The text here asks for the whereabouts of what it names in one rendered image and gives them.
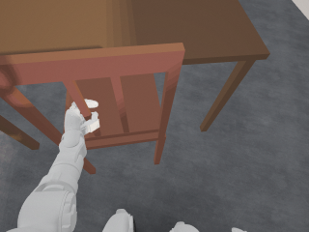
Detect left robot upper arm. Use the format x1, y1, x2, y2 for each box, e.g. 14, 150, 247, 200
6, 190, 77, 232

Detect left robot hand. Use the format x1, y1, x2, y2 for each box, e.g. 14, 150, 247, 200
64, 99, 100, 135

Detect robot left shin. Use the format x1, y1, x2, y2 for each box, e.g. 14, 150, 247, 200
116, 209, 127, 214

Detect chair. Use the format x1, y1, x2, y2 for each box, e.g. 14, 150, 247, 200
0, 43, 185, 175

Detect left robot forearm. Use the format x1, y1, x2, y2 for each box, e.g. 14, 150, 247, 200
17, 130, 87, 228

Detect robot left thigh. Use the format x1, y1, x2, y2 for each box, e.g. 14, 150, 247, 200
102, 213, 133, 232

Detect table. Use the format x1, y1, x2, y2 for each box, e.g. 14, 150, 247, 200
0, 0, 270, 150

